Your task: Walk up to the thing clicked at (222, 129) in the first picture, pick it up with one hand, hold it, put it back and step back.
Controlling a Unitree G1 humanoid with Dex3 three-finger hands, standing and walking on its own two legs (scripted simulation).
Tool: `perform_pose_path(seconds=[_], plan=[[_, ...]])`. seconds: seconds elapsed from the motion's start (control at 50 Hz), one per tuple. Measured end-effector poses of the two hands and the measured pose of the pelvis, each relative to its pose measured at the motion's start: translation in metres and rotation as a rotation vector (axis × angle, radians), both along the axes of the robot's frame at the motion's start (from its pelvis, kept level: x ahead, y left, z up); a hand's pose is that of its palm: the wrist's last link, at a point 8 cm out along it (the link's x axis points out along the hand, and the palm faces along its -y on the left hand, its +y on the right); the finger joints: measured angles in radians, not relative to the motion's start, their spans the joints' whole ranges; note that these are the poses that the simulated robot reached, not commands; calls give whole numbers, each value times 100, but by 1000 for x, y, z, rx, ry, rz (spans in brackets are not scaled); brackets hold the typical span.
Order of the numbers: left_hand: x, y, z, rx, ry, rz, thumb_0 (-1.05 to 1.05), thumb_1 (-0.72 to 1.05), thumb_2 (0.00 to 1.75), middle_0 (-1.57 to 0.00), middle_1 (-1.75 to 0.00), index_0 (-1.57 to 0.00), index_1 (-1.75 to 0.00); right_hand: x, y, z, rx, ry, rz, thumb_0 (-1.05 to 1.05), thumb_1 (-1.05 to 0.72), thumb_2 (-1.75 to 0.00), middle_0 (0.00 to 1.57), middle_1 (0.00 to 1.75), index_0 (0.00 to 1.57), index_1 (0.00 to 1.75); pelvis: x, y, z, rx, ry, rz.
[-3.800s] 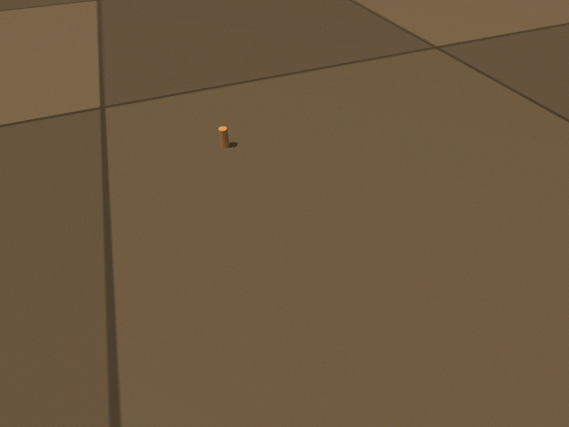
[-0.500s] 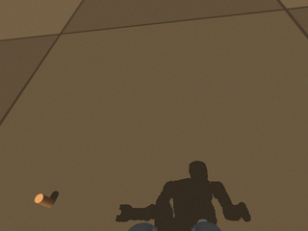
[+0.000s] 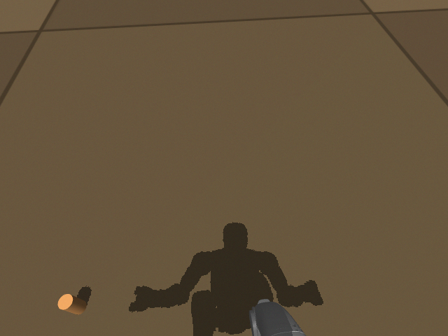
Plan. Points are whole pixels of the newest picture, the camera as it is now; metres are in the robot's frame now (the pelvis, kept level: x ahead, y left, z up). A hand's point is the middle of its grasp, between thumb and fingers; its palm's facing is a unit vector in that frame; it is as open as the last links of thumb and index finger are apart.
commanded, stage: walk up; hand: left
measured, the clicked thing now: (72, 304) +0.35 +0.57 -0.68
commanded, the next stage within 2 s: none
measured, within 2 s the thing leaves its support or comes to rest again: neither
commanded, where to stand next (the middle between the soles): -0.08 +0.42 m, yaw -13 degrees
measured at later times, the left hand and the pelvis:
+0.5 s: hand out of the picture +0.08 +0.58 -0.13, palm faces -0.10 -0.77 -0.64, open 7.4 cm; pelvis -0.04 +0.25 -0.04, yaw -5 degrees
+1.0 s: hand out of the picture -0.01 +0.73 -0.12, palm faces -0.15 -0.83 -0.54, open 7.4 cm; pelvis -0.13 +0.45 -0.01, yaw -9 degrees
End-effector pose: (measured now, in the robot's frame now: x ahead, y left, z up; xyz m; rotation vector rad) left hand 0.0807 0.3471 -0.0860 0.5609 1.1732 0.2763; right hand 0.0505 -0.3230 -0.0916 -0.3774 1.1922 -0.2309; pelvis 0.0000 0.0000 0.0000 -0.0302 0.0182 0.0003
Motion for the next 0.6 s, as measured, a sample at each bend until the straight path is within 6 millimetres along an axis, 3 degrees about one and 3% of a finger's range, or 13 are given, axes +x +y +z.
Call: perform_pose_path(seconds=[0.12, 0.2, 0.28, 0.38, 0.46, 0.54, 0.6], plan=[[26, 14, 2, -46, -28, -92, 1, 90, 89, -21, -30, -20, -30, -27, 43, -12, 21, 36, -59, 1, -90, -90, 21, 30, 21, 30, 1, 45, -2, 12, 4, -44], [22, 44, 2, -19, -58, -106, 0, 90, 89, -21, -30, -21, -30, -23, 78, -29, 45, 26, -62, 1, -90, -90, 21, 30, 20, 30, -7, 76, -9, -31, -30, -53], [13, 84, 16, 7, -121, -59, 0, 90, 89, -21, -30, -21, -30, -9, 117, -31, 72, 9, -6, 1, -90, -90, 21, 30, 20, 30, -13, 110, -6, -9, -47, -35], [-1, 150, 25, 45, -124, -81, 0, 90, 89, -21, -30, -21, -30, 14, 159, -28, 64, -97, 20, 1, -90, -90, 21, 30, 21, 30, -23, 168, -11, 13, -47, -53], [-7, 222, 15, 80, -114, -104, 1, 90, 89, -21, -30, -21, -30, 19, 201, -29, 22, -151, 24, 1, -90, -90, 21, 30, 20, 30, -34, 224, -28, -1, -40, -66], [-12, 294, -6, 107, -102, -72, 1, 90, 89, -21, -30, -21, -30, -5, 256, -31, -12, -145, 16, 0, -91, -90, 20, 30, 20, 30, -49, 275, -41, 37, -76, -112], [-16, 318, -11, 87, -73, -42, 1, 91, 89, -20, -30, -20, -30, -39, 295, -26, 4, -81, -25, 0, -91, -90, 20, 30, 20, 30, -56, 300, -30, -27, -59, -89]])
